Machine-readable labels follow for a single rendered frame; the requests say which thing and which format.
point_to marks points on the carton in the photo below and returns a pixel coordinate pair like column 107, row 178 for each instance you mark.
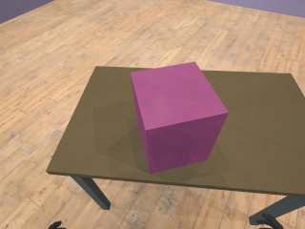
column 179, row 115

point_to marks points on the robot right hand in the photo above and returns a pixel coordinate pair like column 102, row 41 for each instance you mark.
column 269, row 220

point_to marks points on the table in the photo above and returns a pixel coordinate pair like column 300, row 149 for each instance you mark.
column 260, row 147

